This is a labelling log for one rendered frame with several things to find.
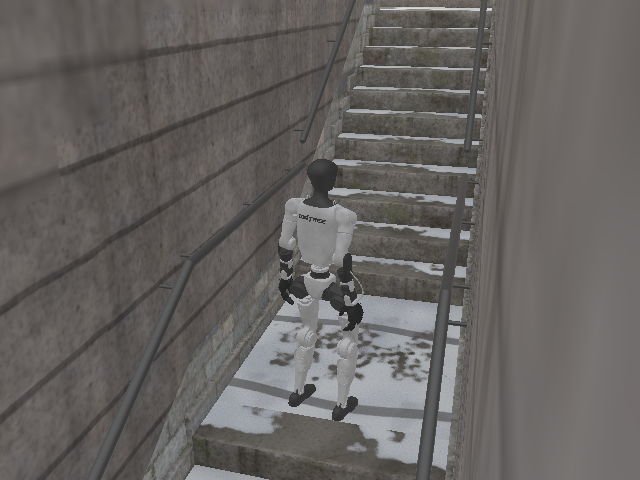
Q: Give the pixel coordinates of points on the right robot forearm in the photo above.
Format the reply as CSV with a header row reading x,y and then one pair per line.
x,y
346,281

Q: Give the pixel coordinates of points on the robot torso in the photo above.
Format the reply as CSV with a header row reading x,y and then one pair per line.
x,y
317,230

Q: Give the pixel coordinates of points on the left robot upper arm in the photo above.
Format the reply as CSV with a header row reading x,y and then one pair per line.
x,y
286,240

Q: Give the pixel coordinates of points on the left robot forearm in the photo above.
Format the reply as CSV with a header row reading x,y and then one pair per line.
x,y
286,262

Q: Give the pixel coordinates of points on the right robot upper arm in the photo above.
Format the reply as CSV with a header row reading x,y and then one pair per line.
x,y
347,220

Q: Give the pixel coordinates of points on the robot right hand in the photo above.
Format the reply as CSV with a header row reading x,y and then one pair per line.
x,y
355,314

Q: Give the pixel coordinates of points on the robot right foot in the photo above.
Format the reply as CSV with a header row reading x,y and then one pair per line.
x,y
339,413

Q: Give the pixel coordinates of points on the robot left hand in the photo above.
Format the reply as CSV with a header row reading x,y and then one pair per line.
x,y
283,285

